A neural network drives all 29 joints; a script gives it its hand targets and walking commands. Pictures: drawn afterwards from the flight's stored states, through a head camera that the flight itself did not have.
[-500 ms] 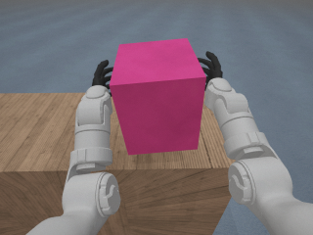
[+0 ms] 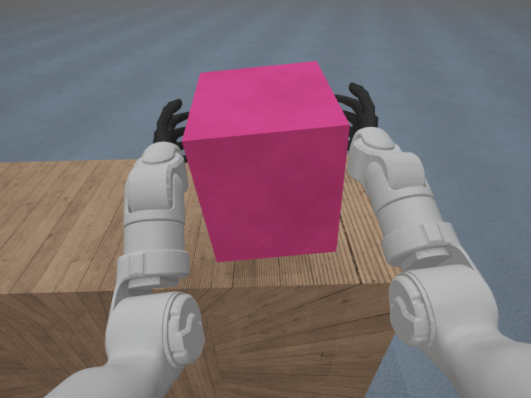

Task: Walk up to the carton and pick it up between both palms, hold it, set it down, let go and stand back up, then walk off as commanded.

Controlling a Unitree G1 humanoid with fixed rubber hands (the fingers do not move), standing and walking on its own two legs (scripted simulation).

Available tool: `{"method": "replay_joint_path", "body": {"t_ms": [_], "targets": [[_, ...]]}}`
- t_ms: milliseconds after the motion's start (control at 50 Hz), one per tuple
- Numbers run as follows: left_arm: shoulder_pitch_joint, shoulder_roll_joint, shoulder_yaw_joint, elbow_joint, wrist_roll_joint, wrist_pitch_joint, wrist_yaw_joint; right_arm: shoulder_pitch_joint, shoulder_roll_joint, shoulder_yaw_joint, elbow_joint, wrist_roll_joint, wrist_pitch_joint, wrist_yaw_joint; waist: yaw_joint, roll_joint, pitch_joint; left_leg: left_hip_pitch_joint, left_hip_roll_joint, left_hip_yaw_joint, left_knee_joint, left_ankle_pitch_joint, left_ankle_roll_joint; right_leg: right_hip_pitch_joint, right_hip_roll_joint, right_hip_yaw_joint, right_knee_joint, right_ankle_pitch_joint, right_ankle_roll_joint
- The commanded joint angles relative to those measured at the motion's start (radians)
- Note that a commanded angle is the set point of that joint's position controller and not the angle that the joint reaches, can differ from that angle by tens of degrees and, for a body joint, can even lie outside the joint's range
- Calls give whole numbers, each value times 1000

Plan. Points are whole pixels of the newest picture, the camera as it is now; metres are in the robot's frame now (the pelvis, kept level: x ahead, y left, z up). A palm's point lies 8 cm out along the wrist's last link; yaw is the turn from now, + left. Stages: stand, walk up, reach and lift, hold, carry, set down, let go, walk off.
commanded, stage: hold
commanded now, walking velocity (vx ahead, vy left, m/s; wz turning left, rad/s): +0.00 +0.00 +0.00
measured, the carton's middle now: (267, 160) +0.41 +0.01 +0.21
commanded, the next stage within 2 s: none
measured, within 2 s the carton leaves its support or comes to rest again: neither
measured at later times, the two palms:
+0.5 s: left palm (168, 151) +0.38 +0.15 +0.25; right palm (362, 135) +0.39 -0.13 +0.26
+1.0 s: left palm (168, 150) +0.38 +0.15 +0.25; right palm (362, 135) +0.39 -0.13 +0.26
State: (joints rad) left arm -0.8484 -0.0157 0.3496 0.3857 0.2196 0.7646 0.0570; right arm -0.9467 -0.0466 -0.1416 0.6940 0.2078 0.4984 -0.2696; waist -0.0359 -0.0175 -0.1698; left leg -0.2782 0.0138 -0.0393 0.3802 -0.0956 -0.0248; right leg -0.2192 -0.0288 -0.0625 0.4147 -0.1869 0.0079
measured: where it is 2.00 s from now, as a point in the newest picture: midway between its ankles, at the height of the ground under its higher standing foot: outside the picture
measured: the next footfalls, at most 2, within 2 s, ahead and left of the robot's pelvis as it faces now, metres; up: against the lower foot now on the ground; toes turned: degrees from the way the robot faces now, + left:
none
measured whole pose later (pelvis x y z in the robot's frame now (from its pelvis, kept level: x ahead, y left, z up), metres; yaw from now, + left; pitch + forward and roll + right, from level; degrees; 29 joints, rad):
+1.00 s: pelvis +0.00 +0.00 +0.00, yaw +0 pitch +0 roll +0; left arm -0.85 -0.02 0.35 0.35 0.22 0.80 0.05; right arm -0.95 -0.05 -0.13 0.66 0.23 0.54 -0.28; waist -0.04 -0.01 -0.17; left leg -0.28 0.01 -0.04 0.38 -0.10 -0.03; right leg -0.22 -0.03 -0.06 0.41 -0.19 0.01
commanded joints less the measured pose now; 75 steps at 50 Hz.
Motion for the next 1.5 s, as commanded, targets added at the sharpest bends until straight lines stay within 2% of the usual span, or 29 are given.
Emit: {"method": "replay_joint_path", "body": {"t_ms": [0,80,100,260,580,660,700,820,920,1020,1100,1220,1320,1420,1480], "targets": [[-795,-587,-484,-197,-155,-68,-146,-823,619,363,-263,165,-13,109,-86,49,-398,361,-42,30,-46,34,-12,181,109,12,-152,80,44],[-823,-593,-492,-226,-168,-71,-142,-838,630,372,-278,177,-11,112,-78,54,-425,371,-42,28,-42,45,-15,175,111,13,-148,81,41],[-833,-596,-504,-242,-174,-72,-139,-829,624,370,-275,176,-10,112,-85,64,-441,374,-40,26,-38,52,-19,180,112,12,-143,93,40],[-806,-585,-480,-221,-159,-61,-143,-826,625,375,-271,180,3,110,-71,44,-413,365,-41,29,-41,39,-11,173,113,13,-149,71,44],[-801,-586,-501,-254,-174,-52,-145,-817,620,386,-307,194,16,105,-78,56,-450,388,-42,26,-26,83,-16,176,114,16,-144,113,44],[-813,-577,-484,-238,-165,-48,-150,-814,611,365,-271,181,24,105,-84,62,-404,363,-40,27,-39,36,-17,163,110,17,-146,71,41],[-810,-582,-485,-241,-168,-50,-148,-835,624,378,-302,188,19,107,-72,47,-426,367,-41,27,-36,41,-12,168,112,17,-145,77,43],[-825,-581,-492,-254,-171,-53,-146,-825,622,375,-287,191,20,109,-74,62,-438,370,-42,24,-34,49,-18,164,113,16,-142,79,40],[-818,-586,-488,-248,-174,-51,-147,-829,631,379,-299,193,20,107,-71,44,-436,371,-42,26,-32,53,-12,166,112,17,-146,83,42],[-811,-585,-495,-257,-177,-50,-145,-814,625,383,-295,196,23,108,-75,61,-443,387,-40,24,-26,79,-17,167,113,19,-141,108,41],[-799,-588,-499,-247,-177,-49,-147,-828,622,388,-319,196,24,104,-76,52,-453,387,-42,23,-25,76,-16,170,114,20,-145,105,44],[-800,-578,-487,-248,-170,-46,-149,-808,614,380,-293,193,30,102,-78,53,-424,373,-41,23,-32,55,-17,171,113,21,-144,88,41],[-800,-589,-497,-259,-178,-45,-149,-829,622,386,-329,198,27,99,-79,54,-467,391,-42,24,-22,85,-16,183,115,22,-140,119,43],[-794,-570,-474,-242,-163,-42,-154,-803,620,377,-286,191,35,102,-74,52,-413,366,-45,24,-33,50,-12,171,109,22,-145,82,43],[-810,-576,-487,-262,-174,-46,-152,-814,623,384,-308,196,34,101,-74,54,-448,384,-43,25,-25,77,-17,174,113,22,-141,106,43]]}}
